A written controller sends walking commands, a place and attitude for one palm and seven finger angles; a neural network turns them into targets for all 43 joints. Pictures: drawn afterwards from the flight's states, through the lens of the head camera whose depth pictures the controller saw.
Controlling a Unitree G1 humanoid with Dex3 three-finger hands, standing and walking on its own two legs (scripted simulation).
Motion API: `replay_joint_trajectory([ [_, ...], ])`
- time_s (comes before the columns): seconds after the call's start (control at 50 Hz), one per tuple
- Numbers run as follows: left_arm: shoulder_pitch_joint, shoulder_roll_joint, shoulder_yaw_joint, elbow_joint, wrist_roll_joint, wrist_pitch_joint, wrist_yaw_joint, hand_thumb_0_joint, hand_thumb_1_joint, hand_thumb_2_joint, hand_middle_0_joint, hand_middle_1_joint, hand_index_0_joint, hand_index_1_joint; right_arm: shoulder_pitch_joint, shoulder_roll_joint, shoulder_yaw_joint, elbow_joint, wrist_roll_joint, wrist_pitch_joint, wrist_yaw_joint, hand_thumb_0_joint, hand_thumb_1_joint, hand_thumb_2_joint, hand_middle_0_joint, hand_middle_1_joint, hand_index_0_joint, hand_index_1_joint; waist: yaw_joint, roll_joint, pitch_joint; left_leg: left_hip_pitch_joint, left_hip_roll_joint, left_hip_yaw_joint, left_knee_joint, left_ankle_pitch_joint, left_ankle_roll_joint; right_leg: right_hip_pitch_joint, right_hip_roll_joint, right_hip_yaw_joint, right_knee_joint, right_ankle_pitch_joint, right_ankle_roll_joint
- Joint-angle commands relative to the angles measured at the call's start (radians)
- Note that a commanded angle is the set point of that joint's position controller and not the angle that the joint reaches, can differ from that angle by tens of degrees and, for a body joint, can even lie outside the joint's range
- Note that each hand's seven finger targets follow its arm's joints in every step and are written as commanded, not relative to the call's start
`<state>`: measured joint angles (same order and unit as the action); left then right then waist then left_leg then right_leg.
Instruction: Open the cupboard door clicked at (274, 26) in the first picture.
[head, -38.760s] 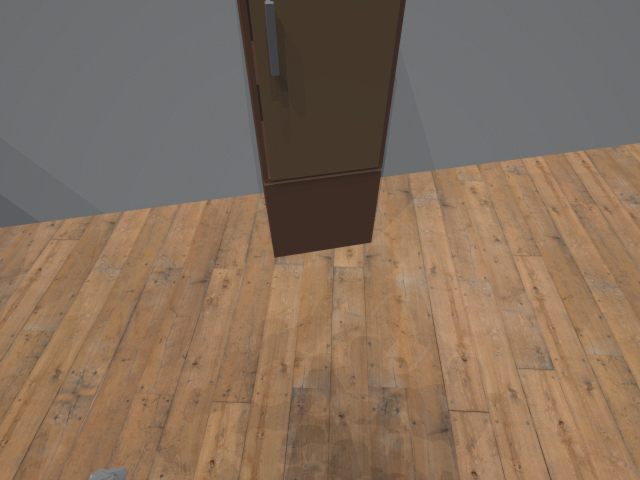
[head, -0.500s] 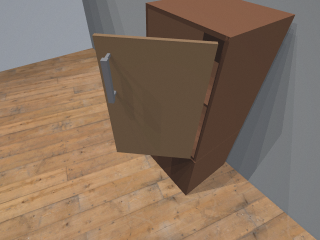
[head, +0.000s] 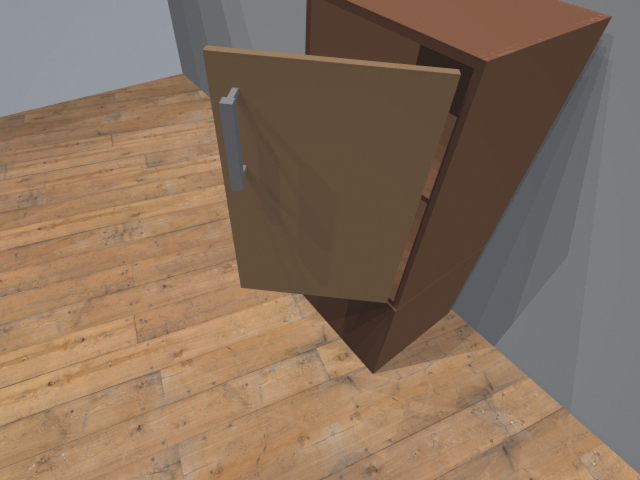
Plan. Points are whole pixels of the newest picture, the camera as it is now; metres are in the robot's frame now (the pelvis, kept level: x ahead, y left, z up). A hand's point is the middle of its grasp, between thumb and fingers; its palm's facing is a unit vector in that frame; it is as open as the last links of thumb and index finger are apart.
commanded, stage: come to a stop and stand still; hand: left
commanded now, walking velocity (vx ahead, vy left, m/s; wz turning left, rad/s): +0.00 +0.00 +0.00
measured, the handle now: (236, 141) +0.59 +0.18 +0.11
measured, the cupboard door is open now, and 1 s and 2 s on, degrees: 47 47 47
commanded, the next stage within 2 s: look again from close up in 0.48 s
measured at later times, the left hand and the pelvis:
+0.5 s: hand out of the picture -0.07 +0.17 -0.18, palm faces +0.04 -0.99 -0.16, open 7.4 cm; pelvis -0.01 +0.02 +0.00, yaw -1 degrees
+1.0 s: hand out of the picture -0.05 +0.15 -0.17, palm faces +0.03 -0.98 -0.18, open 7.4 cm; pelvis +0.00 -0.01 +0.00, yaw -1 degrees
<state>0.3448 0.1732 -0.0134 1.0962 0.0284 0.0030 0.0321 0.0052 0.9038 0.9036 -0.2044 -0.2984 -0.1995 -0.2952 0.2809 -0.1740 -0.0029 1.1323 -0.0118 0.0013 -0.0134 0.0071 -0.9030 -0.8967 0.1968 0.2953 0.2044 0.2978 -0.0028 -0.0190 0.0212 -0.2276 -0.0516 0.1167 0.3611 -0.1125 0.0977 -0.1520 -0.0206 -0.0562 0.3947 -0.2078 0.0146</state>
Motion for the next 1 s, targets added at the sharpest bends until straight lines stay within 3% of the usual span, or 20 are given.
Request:
replay_joint_trajectory([
  [0.0,0.098,0.071,0.015,-0.020,-0.003,-0.013,0.015,0.000,0.900,0.900,-0.200,-0.300,-0.200,-0.300,0.022,-0.122,-0.031,-0.045,0.004,-0.016,-0.006,0.000,-0.900,-0.900,0.200,0.300,0.200,0.300,0.009,0.032,0.060,-0.029,0.188,-0.230,-0.169,-0.286,-0.059,-0.063,-0.082,0.085,-0.057,-0.046,-0.034],
  [0.04,0.107,0.063,0.016,-0.019,-0.002,-0.013,0.017,0.000,0.900,0.900,-0.200,-0.300,-0.200,-0.300,0.029,-0.117,-0.033,-0.044,0.005,-0.016,-0.007,0.000,-0.900,-0.900,0.200,0.300,0.200,0.300,0.007,0.022,0.052,-0.021,0.189,-0.225,-0.164,-0.266,-0.060,-0.060,-0.081,0.086,-0.054,-0.031,-0.034],
  [0.18,0.156,0.034,0.022,-0.004,0.003,-0.005,0.020,0.000,0.900,0.900,-0.200,-0.300,-0.200,-0.300,0.045,-0.104,-0.043,-0.041,0.005,-0.011,-0.010,0.000,-0.900,-0.900,0.200,0.300,0.200,0.300,0.012,0.050,0.072,-0.051,0.204,-0.253,-0.223,-0.379,-0.069,-0.074,-0.061,0.062,-0.006,-0.060,-0.025],
  [0.3,0.196,0.018,0.029,0.006,0.007,0.001,0.020,0.000,0.900,0.900,-0.200,-0.300,-0.200,-0.300,0.041,-0.104,-0.053,-0.047,0.004,-0.006,-0.012,0.000,-0.900,-0.900,0.200,0.300,0.200,0.300,0.018,0.031,0.087,-0.075,0.207,-0.248,-0.242,-0.422,-0.073,-0.081,-0.050,0.054,0.012,-0.080,-0.024],
  [0.72,0.231,0.027,0.037,0.021,0.009,-0.007,0.016,0.000,0.900,0.900,-0.200,-0.300,-0.200,-0.300,0.029,-0.109,-0.059,-0.044,0.006,-0.001,-0.012,0.000,-0.900,-0.900,0.200,0.300,0.200,0.300,0.019,0.016,0.099,-0.048,0.189,-0.219,-0.227,-0.409,-0.077,-0.133,-0.043,0.083,-0.018,-0.131,-0.037],
  [0.84,0.188,0.040,0.037,0.008,0.005,-0.018,0.013,0.000,0.900,0.900,-0.200,-0.300,-0.200,-0.300,0.038,-0.098,-0.054,-0.046,0.004,-0.005,-0.011,0.000,-0.900,-0.900,0.200,0.300,0.200,0.300,0.005,-0.034,0.098,-0.012,0.163,-0.190,-0.160,-0.315,-0.068,-0.177,-0.071,0.137,-0.086,-0.186,-0.049],
  [0.98,0.128,0.054,0.034,-0.012,-0.001,-0.027,0.010,0.000,0.900,0.900,-0.200,-0.300,-0.200,-0.300,0.060,-0.080,-0.042,-0.035,0.002,-0.012,-0.009,0.000,-0.900,-0.900,0.200,0.300,0.200,0.300,-0.009,-0.022,0.092,0.016,0.157,-0.174,-0.099,-0.241,-0.063,-0.204,-0.088,0.166,-0.121,-0.207,-0.052],
])
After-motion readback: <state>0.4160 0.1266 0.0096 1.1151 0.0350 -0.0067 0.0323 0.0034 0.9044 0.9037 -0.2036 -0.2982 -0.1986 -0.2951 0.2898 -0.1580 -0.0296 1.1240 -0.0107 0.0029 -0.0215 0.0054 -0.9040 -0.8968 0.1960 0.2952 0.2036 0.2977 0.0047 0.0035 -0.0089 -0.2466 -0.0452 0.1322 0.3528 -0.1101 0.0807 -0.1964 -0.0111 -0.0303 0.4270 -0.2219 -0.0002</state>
